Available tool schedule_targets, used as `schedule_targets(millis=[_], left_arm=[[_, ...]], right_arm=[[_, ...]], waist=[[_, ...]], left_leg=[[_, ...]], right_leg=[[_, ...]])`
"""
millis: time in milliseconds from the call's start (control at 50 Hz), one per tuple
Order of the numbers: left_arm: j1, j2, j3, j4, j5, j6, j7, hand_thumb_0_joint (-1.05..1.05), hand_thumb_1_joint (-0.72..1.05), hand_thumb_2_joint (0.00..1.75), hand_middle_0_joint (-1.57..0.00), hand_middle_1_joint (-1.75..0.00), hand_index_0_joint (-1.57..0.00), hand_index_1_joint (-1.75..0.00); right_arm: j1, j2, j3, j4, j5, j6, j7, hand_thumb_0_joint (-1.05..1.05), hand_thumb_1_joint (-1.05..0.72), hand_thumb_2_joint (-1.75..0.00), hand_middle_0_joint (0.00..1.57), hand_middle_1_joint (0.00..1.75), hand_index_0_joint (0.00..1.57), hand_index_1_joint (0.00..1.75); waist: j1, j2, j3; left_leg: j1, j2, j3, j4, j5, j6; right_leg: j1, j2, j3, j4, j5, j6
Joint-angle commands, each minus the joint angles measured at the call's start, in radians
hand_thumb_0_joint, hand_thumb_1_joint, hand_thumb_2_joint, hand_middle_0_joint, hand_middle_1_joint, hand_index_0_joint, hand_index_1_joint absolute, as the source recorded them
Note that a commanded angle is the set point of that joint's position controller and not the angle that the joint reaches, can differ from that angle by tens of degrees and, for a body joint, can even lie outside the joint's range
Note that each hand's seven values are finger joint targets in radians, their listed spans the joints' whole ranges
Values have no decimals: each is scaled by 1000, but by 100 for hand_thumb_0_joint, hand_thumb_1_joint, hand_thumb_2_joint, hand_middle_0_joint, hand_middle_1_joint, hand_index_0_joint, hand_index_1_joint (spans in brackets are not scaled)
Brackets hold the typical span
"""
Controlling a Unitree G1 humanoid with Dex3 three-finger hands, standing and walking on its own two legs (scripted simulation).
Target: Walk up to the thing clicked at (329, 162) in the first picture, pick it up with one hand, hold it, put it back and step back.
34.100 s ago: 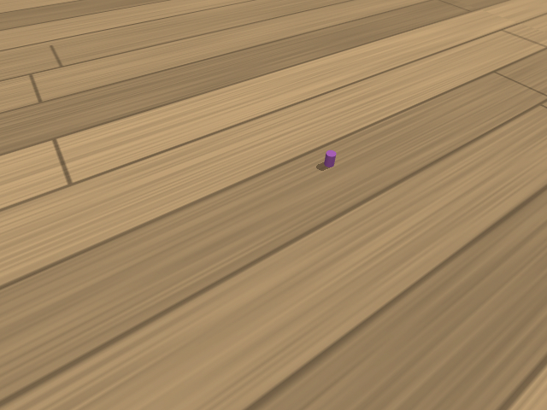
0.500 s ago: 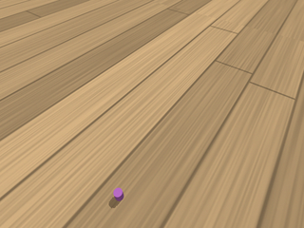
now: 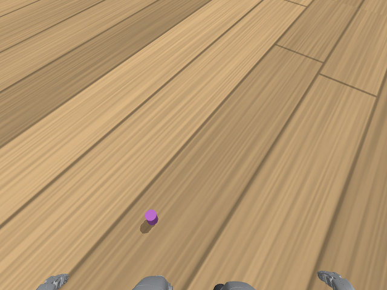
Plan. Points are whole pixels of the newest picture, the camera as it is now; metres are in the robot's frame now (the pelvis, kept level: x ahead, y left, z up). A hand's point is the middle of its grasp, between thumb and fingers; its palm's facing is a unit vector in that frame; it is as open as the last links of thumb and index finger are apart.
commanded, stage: step back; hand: left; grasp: from above
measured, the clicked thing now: (151, 217) +0.46 +0.19 -0.73
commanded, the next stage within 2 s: none
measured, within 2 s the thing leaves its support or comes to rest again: neither
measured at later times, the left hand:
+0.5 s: hand out of the picture +0.04 +0.30 -0.17, palm faces -0.10 -0.92 -0.38, open 7.4 cm
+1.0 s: hand out of the picture -0.09 +0.30 -0.16, palm faces -0.02 -0.93 -0.36, open 7.4 cm
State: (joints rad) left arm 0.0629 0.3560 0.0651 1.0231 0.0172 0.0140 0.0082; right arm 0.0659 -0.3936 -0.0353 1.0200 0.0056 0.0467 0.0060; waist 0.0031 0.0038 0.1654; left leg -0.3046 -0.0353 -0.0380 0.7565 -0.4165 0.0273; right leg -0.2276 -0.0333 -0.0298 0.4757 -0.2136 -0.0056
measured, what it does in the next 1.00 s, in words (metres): walks backwards: left foot, then right foot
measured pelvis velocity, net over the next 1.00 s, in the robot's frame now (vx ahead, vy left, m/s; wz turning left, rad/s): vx -0.23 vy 0.05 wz -0.02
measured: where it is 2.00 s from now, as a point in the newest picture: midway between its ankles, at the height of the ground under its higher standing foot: outside the picture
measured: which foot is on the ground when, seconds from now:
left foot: up 0.00-0.08, down 0.10-0.60, up 0.62-0.92, down 0.94-1.00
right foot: down 0.00-0.12, up 0.14-0.54, down 0.56-0.98, up 1.00-1.00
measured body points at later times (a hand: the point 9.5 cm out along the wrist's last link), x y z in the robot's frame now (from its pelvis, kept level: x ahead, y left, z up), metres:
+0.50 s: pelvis -0.09 +0.05 -0.01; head -0.01 +0.05 +0.43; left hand +0.04 +0.35 -0.14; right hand -0.01 -0.26 -0.13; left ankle -0.04 +0.13 -0.74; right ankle -0.12 -0.08 -0.71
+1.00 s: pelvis -0.23 +0.05 -0.02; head -0.16 +0.06 +0.42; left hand -0.09 +0.35 -0.14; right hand -0.14 -0.27 -0.13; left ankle -0.23 +0.16 -0.74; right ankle -0.13 -0.07 -0.73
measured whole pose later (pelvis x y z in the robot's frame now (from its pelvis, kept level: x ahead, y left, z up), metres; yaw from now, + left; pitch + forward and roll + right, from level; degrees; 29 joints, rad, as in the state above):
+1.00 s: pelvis -0.23 +0.05 -0.02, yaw -1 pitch -4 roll +2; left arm 0.10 0.38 0.07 0.76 0.02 0.07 0.00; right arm 0.16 -0.37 -0.04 0.88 -0.03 0.03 -0.02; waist 0.02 -0.08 0.22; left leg -0.21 -0.06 -0.01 0.62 -0.34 0.01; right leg -0.43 -0.02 0.05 0.71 -0.29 -0.02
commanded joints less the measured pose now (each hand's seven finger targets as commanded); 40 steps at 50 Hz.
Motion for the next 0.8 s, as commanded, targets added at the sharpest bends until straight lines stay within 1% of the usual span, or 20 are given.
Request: schedule_targets(millis=[0,40,60,80,100,120,140,180,220,240,340,420,500,540,560,580,600,620,680,780], left_arm=[[-97,262,52,-152,14,-11,25,0,90,90,-20,-30,-20,-30],[-89,254,43,-171,8,1,24,0,90,90,-20,-30,-20,-30],[-74,246,39,-178,-2,12,21,0,90,90,-20,-30,-20,-30],[-59,206,35,-190,-15,22,20,0,90,90,-20,-30,-20,-30],[-64,172,31,-202,-19,27,24,0,90,90,-20,-30,-20,-30],[-9,174,31,-189,-12,41,32,0,90,90,-20,-30,-20,-30],[-7,176,29,-194,-11,42,38,0,90,90,-20,-30,-20,-30],[-39,202,37,-183,-9,43,46,0,90,90,-20,-30,-20,-30],[39,210,38,-174,-20,45,38,0,90,90,-20,-30,-20,-30],[56,210,42,-176,-14,43,34,0,90,90,-20,-30,-20,-30],[7,202,49,-225,-1,26,25,0,90,90,-20,-30,-20,-30],[43,198,58,-231,2,20,19,0,90,90,-20,-30,-20,-30],[144,188,63,-200,10,11,9,0,90,90,-20,-30,-20,-30],[195,196,70,-182,17,4,8,0,90,90,-20,-30,-20,-30],[194,252,83,-197,25,-3,10,0,90,90,-20,-30,-20,-30],[145,316,96,-220,12,-1,5,0,90,90,-20,-30,-20,-30],[83,363,100,-261,26,-5,8,0,90,90,-20,-30,-20,-30],[49,328,98,-280,23,-7,10,0,90,90,-20,-30,-20,-30],[-8,232,77,-304,12,-6,19,0,90,90,-20,-30,-20,-30],[109,221,75,-312,23,3,23,0,90,90,-20,-30,-20,-30]], right_arm=[[126,-170,-59,-65,2,-7,5,0,-90,-90,20,30,20,30],[149,-165,-62,-68,-5,-19,0,0,-90,-90,20,30,20,30],[145,-169,-65,-75,-18,-28,-5,0,-90,-90,20,30,20,30],[125,-212,-79,-86,-35,-33,-11,0,-90,-90,20,30,20,30],[141,-268,-91,-92,-44,-38,-15,0,-90,-90,20,30,20,30],[140,-275,-93,-104,-51,-40,-18,0,-90,-90,20,30,20,30],[136,-309,-95,-125,-41,-40,-21,0,-90,-90,20,30,20,30],[62,-282,-94,-151,-42,-38,-32,0,-90,-90,20,30,20,30],[14,-228,-78,-169,-42,-42,-45,0,-90,-90,20,30,20,30],[23,-211,-74,-178,-35,-44,-47,0,-90,-90,20,30,20,30],[136,-206,-86,-182,-24,-43,-56,0,-90,-90,20,30,20,30],[125,-231,-92,-207,-28,-42,-51,0,-90,-90,20,30,20,30],[48,-237,-87,-235,-20,-35,-40,0,-90,-90,20,30,20,30],[26,-218,-78,-235,-11,-30,-34,0,-90,-90,20,30,20,30],[19,-195,-70,-243,0,-29,-31,0,-90,-90,20,30,20,30],[2,-159,-61,-250,2,-25,-31,0,-90,-90,20,30,20,30],[3,-177,-74,-238,-6,-15,-40,0,-90,-90,20,30,20,30],[52,-200,-82,-218,-7,-13,-38,0,-90,-90,20,30,20,30],[116,-175,-61,-176,3,-17,-35,0,-90,-90,20,30,20,30],[119,-165,-43,-210,2,-30,-46,0,-90,-90,20,30,20,30]], waist=[[-40,-183,-219],[-43,-148,-231],[-46,-72,-222],[-29,74,-224],[-34,212,-209],[-16,115,-222],[-42,171,-221],[-32,174,-196],[20,147,-190],[21,134,-206],[-46,83,-214],[-49,100,-211],[2,93,-241],[26,56,-251],[24,-67,-257],[32,-232,-180],[47,-294,-132],[19,-239,-89],[-25,-113,-102],[42,-153,-216]], left_leg=[[36,17,-33,99,-70,18],[50,24,11,-170,131,3],[78,60,-14,-319,403,0],[143,152,-159,-368,636,18],[261,266,-323,-369,884,76],[265,310,-301,-323,966,120],[217,351,-339,-325,1028,143],[176,331,-302,-346,870,155],[231,251,-181,-304,845,116],[269,259,-186,-294,834,138],[369,277,-197,-259,820,173],[301,316,-218,-261,718,226],[164,282,-176,-223,514,173],[52,228,-134,-166,389,102],[-63,144,-83,-69,265,49],[-150,-33,6,98,-6,-12],[-97,-62,-51,348,-223,-30],[-74,-39,-112,428,-211,-33],[-143,-107,-138,452,-89,-31],[-209,-55,-78,224,-104,-63]], right_leg=[[-2,-285,194,-38,433,-217],[55,-211,141,74,392,-146],[40,-153,100,149,328,-97],[-46,-31,45,283,177,-49],[-244,113,75,416,-291,-29],[-259,121,157,529,-420,-27],[-257,136,194,583,-458,-23],[-264,135,263,687,-393,-28],[-312,138,240,708,-276,-22],[-303,135,226,727,-270,-14],[-298,113,187,544,-281,23],[-204,73,135,389,-297,18],[-30,58,77,131,-150,-13],[101,33,109,-28,44,-48],[140,-86,294,-33,154,-102],[41,-238,489,-126,154,-230],[-133,-373,630,-174,195,-342],[-196,-369,611,-177,210,-334],[-75,-174,294,-89,335,-201],[228,-166,269,-9,435,-217]])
